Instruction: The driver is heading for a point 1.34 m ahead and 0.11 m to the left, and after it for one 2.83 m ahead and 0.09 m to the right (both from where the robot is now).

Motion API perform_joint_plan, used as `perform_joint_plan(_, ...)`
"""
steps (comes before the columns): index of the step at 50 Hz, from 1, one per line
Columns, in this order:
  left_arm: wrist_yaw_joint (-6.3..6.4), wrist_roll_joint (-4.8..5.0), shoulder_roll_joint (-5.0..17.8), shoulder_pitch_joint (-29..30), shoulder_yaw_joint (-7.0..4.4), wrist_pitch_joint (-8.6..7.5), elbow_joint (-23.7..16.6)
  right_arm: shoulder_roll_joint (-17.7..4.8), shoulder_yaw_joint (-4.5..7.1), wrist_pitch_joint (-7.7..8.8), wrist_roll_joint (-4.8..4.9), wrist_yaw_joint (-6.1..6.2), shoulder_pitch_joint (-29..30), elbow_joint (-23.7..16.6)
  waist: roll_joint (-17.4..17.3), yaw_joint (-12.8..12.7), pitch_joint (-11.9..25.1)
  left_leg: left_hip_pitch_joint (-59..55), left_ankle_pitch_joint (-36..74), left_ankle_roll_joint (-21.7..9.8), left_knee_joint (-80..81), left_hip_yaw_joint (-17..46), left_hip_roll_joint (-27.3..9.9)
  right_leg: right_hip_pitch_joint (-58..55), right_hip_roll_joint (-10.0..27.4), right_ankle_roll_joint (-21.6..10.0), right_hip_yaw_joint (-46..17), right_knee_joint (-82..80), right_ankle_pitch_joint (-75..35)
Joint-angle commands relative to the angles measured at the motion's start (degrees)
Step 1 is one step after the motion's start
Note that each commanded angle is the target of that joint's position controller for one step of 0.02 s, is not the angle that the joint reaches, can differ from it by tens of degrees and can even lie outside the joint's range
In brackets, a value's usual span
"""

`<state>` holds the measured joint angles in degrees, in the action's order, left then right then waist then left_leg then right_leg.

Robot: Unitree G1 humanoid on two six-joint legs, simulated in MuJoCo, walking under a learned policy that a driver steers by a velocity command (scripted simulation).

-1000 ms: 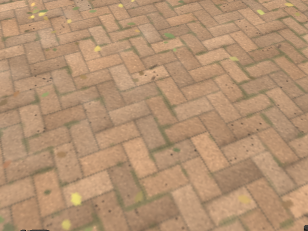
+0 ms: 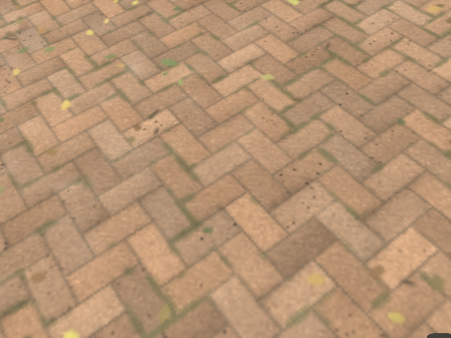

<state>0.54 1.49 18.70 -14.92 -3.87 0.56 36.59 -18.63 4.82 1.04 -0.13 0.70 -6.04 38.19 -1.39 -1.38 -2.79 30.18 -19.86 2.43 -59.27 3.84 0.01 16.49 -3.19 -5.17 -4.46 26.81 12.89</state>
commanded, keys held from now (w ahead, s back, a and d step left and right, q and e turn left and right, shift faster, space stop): w+e+shift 0.16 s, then w+shift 0.32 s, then w+q+shift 0.52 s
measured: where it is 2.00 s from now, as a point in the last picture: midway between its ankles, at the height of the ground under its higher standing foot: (204, 93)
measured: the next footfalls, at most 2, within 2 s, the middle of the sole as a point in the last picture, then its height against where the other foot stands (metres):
left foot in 0.30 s outside the picture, level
right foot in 0.76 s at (344, 296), level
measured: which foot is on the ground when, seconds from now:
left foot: up 0.00-0.28, down 0.30-0.78, up 0.80-1.00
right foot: down 0.00-0.32, up 0.34-0.74, down 0.76-1.00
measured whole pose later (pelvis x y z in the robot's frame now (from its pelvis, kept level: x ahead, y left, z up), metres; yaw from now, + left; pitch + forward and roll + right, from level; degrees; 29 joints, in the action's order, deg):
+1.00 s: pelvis +0.59 -0.10 -0.01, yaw +1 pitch +0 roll -5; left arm -0.3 -0.1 18.7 -20.5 -5.6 -5.4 45.1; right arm -20.3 3.7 1.0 2.7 -0.1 -10.9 39.2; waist -2.3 -3.1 -2.0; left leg 41.5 -15.8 -1.9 -71.3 0.0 -8.0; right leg 2.7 -0.2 2.3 9.2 20.7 17.2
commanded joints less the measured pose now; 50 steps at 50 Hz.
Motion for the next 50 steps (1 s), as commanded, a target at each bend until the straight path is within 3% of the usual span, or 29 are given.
perform_joint_plan(1, 1.29, -0.26, 10.41, -0.7, -2.66, -1.61, -4.18, -4.98, 1.48, 3.0, 0.47, -0.84, 4.31, -4.43, 8.15, -0.21, 4.13, 7.61, 6.52, 0.67, 8.58, 2.14, 0.47, -9.15, 12.96, -8.11, -23.21, -16.73, 22.14)
perform_joint_plan(8, 1.48, 0.77, 10.29, -1.9, -2.39, -1.83, -4.57, -2.9, 0.45, 5.84, 1.32, -1.6, 9.25, -5.31, 10.88, -1.58, 1.08, 0.12, 9.22, 3.18, 24.15, 2.2, 3.31, -3.0, 9.35, -7.39, -23.92, -12.54, 16.28)
perform_joint_plan(11, 0.84, 0.86, 8.54, -1.82, -1.61, -1.99, -4.68, -3.62, 0.32, 6.69, 1.87, -2.01, 7.83, -5.02, 11.94, -1.95, 2.26, -7.05, 11.61, 2.33, 27.44, 1.03, 1.91, -1.55, 10.32, -6.82, -25.18, -10.78, 15.11)
perform_joint_plan(13, 0.26, 0.68, 7.12, -1.89, -0.96, -2.2, -4.3, -4.4, 0.61, 7.36, 2.09, -1.99, 5.2, -4.52, 11.88, -0.84, 2.24, -12.34, 12.45, 0.26, 30.86, -0.02, 0.57, -1.18, 10.86, -6.36, -26.04, -9.3, 14.97)
perform_joint_plan(15, -0.23, 0.13, 4.16, -2.24, 0.18, -2.44, -4.07, -5.69, 1.47, 7.75, 1.83, -1.51, -1.94, -2.48, 9.55, 2.45, 4.42, -23.68, 10.74, -2.48, 34.33, -0.75, -0.49, 1.92, 8.21, -4.71, -23.43, -2.97, 13.27)
perform_joint_plan(16, -0.68, -0.66, 0.67, -1.57, 1.47, -2.86, -4.49, -7.95, 2.17, 8.04, 0.99, -1.09, -11.35, -1.03, 3.67, 6.77, 9.6, -36.54, 4.38, -5.63, 35.45, 7.93, -7.34, 8.78, 4.09, -2.54, -17.74, 12.77, 12.32)
perform_joint_plan(17, -0.64, 1.1, -2.63, -3.16, 2.64, -4.01, -7.56, -13.89, 3.35, 7.77, -0.94, -1.52, -17.3, 0.02, -12.92, 6.03, 12.54, -47.65, -16.44, -13.94, 42.96, 33.76, -19.82, 25.25, -2.3, 0.93, -9.41, 32.33, 17.61)
perform_joint_plan(18, -0.01, 2.78, 2.71, -1.68, 1.62, -4.51, -7.14, -11.61, 3.17, 7.52, -0.35, -2.42, -16.49, 0.55, -10.96, 6.41, 6.87, -45.05, -29.36, -15.93, 46.19, 43.14, -23.35, 35.98, 1.33, 1.73, -6.19, 41.69, 15.15)
perform_joint_plan(19, 0.11, 2.04, 5.47, 2.43, 0.9, -4.72, -6.77, -7.99, 2.08, 7.23, 0.24, -2.28, -17.24, 0.71, -6.12, 7.67, 1.48, -41.82, -25.71, -14.79, 45.71, 37.33, -21.09, 39.11, 2.99, 1.45, -6.0, 45.39, 10.66)
perform_joint_plan(20, 0.02, 0.89, 4.59, 3.67, 1.08, -5.03, -6.46, -6.37, 1.35, 6.9, 0.03, -2.01, -18.27, 0.94, -3.31, 7.71, 0.71, -40.35, -20.59, -13.79, 45.3, 30.81, -18.33, 39.21, 4.07, 1.24, -5.18, 46.34, 7.08)
perform_joint_plan(21, -0.29, 0.12, 3.44, 5.37, 1.31, -5.44, -6.86, -4.99, 0.68, 6.58, -0.07, -1.88, -19.01, 1.54, -2.72, 7.47, -0.73, -38.18, -16.77, -13.67, 46.04, 26.3, -16.13, 39.22, 4.73, 1.19, -5.02, 44.9, 4.83)
perform_joint_plan(24, -1.34, 0.48, 0.85, 6.97, 1.71, -5.59, -7.3, -2.08, -0.91, 6.48, -0.02, -1.7, -19.48, 3.02, -5.72, 4.9, -3.32, -31.62, -10.2, -12.76, 49.57, 18.73, -12.73, 37.1, 6.93, 1.45, -3.18, 40.61, 0.44)
perform_joint_plan(26, -1.6, -0.39, -0.11, 9.54, 2.13, -5.97, -8.15, -1.48, -1.64, 6.2, 0.61, -1.59, -19.99, 3.86, -4.45, 4.25, -5.22, -28.13, -3.95, -14.68, 51.92, 17.79, -11.88, 37.81, 8.31, 3.14, 0.08, 36.47, -3.69)
perform_joint_plan(29, -2.38, -1.2, -1.67, 16.77, 2.99, -7.43, -10.35, -2.28, -1.84, 5.51, 1.12, -0.64, -21.15, 5.11, -3.06, 5.72, -6.93, -22.67, 8.91, -15.05, 54.34, 12.54, -9.84, 31.22, 7.21, 5.95, 2.8, 22.83, -12.05)
perform_joint_plan(32, -3.92, -0.57, -1.86, 22.29, 2.92, -8.77, -11.5, -4.02, -1.82, 5.05, 2.11, 0.16, -24.02, 6.96, -3.71, 6.91, -6.47, -19.91, 14.27, -14.09, 56.13, 9.78, -9.89, 17.79, 3.99, 6.75, 4.26, 10.27, -18.77)
perform_joint_plan(34, -4.2, -0.05, -0.08, 22.47, 1.95, -9.06, -11.2, -4.6, -1.85, 4.54, 2.56, 0.43, -24.93, 8.15, -5.25, 5.69, -5.33, -23.74, 20.0, -12.92, 53.71, 9.87, -11.36, 12.02, 2.7, 6.34, 3.46, 5.18, -17.87)
perform_joint_plan(36, -3.5, 0.42, 3.48, 17.87, 0.25, -8.93, -10.51, -6.02, -1.61, 3.87, 1.84, 0.44, -25.66, 9.41, -8.41, 1.96, -0.33, -28.25, 42.98, -11.03, 44.53, 9.12, -12.16, 3.24, 0.75, 4.58, 4.03, 4.28, -12.05)
perform_joint_plan(37, -2.7, 0.88, 5.91, 10.27, -1.11, -8.52, -9.24, -7.21, -1.44, 3.28, 0.84, 0.29, -25.21, 9.72, -9.87, -3.19, 5.22, -26.88, 53.12, -9.61, 33.8, 7.56, -10.82, -7.51, -0.4, 3.1, 5.37, 4.34, -7.99)
perform_joint_plan(38, -1.53, 1.06, 7.72, -2.5, -2.2, -7.66, -6.75, -7.21, -1.53, 3.15, -0.19, 0.11, -22.23, 8.17, -10.17, -10.43, 12.27, -15.03, 49.31, -7.55, 18.31, 7.45, -8.81, -26.32, 4.54, 1.66, 2.16, 7.79, -6.52)
perform_joint_plan(39, -0.31, 0.38, 12.71, -15.66, -3.35, -6.55, -4.11, -0.84, -3.22, 3.8, -2.79, 0.3, -23.07, 5.41, 2.2, -12.4, 25.25, -2.85, 18.28, -6.84, -2.45, 6.2, -3.7, -45.5, 18.66, 0.29, -13.42, 10.73, 5.64)
perform_joint_plan(40, -1.67, -1.34, 13.97, -14.64, -3.0, -6.92, -3.08, 5.52, -4.94, 4.98, 2.79, 0.0, -31.04, 3.41, 27.25, -5.73, 37.65, 9.53, -7.76, -5.88, -18.99, 7.86, 0.81, -53.78, 29.68, -8.27, -44.82, -5.11, 31.77)
perform_joint_plan(41, -1.53, -1.42, 7.18, -11.54, -2.03, -6.76, -2.89, -1.33, -3.14, 4.98, 5.38, 0.49, -23.79, 3.52, 20.13, -7.44, 25.04, 16.65, -4.81, -5.94, -23.6, 6.57, -2.7, -45.6, 26.72, -5.96, -43.28, -11.83, 36.46)
perform_joint_plan(42, -1.06, -1.11, 4.56, -9.42, -1.39, -6.64, -1.62, -2.72, -2.62, 4.72, 5.25, 0.55, -16.72, 2.11, 14.29, -7.88, 14.36, 20.37, -1.3, -5.94, -24.24, 3.62, -4.67, -37.97, 25.13, -4.44, -32.06, -10.58, 27.21)
perform_joint_plan(43, -1.02, -1.79, 3.78, -6.8, -1.18, -6.59, -0.48, -1.69, -2.77, 4.26, 3.98, 0.4, -13.69, 1.65, 5.85, -5.59, 8.7, 17.7, 1.21, -5.74, -22.23, 2.94, -7.28, -28.17, 23.66, -4.33, -24.08, -10.92, 14.81)
perform_joint_plan(44, -1.05, -2.77, 1.81, -4.07, -0.83, -6.73, 0.42, -0.88, -2.39, 3.54, 2.73, 0.05, -12.2, 1.18, 5.27, -3.09, 5.13, 14.54, 2.68, -5.71, -19.38, 2.95, -8.97, -20.49, 21.38, -4.4, -17.67, -12.04, 8.28)
perform_joint_plan(45, -0.94, -3.25, 0.33, -1.57, -0.54, -6.84, 1.34, 0.89, -2.46, 2.33, 3.04, -0.61, -13.1, 0.91, 7.49, -0.5, 2.86, 11.59, 2.54, -5.44, -18.37, 3.34, -10.54, -15.09, 20.64, -4.32, -12.7, -13.6, 5.07)
perform_joint_plan(47, -1.15, -1.73, -1.11, 2.89, -0.5, -7.15, 2.61, 3.61, -2.92, -0.01, 3.54, -0.98, -11.74, -0.35, 8.05, 2.17, -2.21, 11.92, -0.19, -4.86, -16.12, 2.79, -12.57, -8.21, 20.87, -3.48, -4.58, -17.39, 0.2)
perform_joint_plan(50, -0.8, -1.48, 2.16, 7.32, -1.39, -7.94, 2.67, 2.38, -3.0, -0.59, 2.27, -1.71, -8.93, -2.81, 5.94, 5.0, -6.06, 12.43, 10.11, -3.83, -9.18, 2.09, -13.22, -3.35, 19.48, -2.71, 6.22, -21.31, -7.07)
Keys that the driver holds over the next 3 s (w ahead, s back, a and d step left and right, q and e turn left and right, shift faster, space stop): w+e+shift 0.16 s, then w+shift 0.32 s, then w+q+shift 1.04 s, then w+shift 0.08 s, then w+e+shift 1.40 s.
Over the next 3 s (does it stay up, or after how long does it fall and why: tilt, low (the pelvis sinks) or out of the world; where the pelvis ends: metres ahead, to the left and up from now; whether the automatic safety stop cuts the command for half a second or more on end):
stays up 2.28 0.34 -0.04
